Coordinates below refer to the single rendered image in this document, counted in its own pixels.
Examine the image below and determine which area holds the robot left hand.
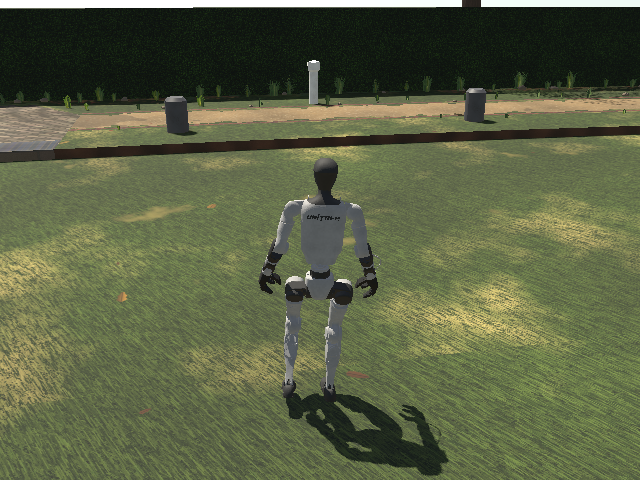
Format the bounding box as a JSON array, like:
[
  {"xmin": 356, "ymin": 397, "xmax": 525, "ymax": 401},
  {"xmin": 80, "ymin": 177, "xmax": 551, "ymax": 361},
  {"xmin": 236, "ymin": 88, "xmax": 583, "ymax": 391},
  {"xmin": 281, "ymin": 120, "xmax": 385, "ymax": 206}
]
[{"xmin": 258, "ymin": 270, "xmax": 281, "ymax": 294}]

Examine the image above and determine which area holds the robot right upper arm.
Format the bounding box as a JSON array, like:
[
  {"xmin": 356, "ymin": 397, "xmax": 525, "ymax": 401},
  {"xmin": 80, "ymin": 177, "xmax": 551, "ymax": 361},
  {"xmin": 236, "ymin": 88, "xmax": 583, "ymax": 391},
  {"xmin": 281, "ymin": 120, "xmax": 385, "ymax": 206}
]
[{"xmin": 345, "ymin": 202, "xmax": 370, "ymax": 258}]

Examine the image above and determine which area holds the robot right shin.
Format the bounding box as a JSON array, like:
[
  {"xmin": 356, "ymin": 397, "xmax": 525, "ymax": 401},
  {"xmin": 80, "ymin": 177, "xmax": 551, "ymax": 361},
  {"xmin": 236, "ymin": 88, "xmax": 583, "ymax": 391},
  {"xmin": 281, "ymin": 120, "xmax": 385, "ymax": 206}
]
[{"xmin": 325, "ymin": 326, "xmax": 342, "ymax": 389}]

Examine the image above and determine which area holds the robot right hand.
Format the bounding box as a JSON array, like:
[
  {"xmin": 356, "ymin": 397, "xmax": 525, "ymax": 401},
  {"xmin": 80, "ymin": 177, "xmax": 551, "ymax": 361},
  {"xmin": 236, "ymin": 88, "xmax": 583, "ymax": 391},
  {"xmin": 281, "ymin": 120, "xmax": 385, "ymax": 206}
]
[{"xmin": 355, "ymin": 277, "xmax": 378, "ymax": 298}]

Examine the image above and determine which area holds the robot right forearm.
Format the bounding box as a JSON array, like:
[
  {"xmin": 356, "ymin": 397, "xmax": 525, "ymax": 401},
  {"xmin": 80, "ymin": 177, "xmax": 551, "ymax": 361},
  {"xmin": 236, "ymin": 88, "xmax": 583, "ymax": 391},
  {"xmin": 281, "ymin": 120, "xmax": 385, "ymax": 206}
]
[{"xmin": 359, "ymin": 243, "xmax": 376, "ymax": 280}]

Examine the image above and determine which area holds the robot left forearm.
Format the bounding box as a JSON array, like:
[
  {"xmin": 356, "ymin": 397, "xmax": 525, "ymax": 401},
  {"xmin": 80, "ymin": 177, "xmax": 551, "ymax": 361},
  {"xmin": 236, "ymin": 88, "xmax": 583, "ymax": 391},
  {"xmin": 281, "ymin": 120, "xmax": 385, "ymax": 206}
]
[{"xmin": 262, "ymin": 238, "xmax": 283, "ymax": 276}]

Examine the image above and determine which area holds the robot left upper arm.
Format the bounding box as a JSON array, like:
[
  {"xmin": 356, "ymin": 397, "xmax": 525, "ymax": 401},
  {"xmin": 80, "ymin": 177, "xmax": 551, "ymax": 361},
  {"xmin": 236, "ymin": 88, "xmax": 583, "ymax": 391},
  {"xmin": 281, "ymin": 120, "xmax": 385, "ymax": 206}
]
[{"xmin": 272, "ymin": 200, "xmax": 303, "ymax": 254}]

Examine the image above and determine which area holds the humanoid robot head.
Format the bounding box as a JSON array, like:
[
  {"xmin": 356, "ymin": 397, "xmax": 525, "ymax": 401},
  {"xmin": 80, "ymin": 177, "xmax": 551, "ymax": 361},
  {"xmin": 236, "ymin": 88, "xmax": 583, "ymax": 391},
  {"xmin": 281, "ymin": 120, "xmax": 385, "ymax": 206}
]
[{"xmin": 307, "ymin": 158, "xmax": 341, "ymax": 205}]

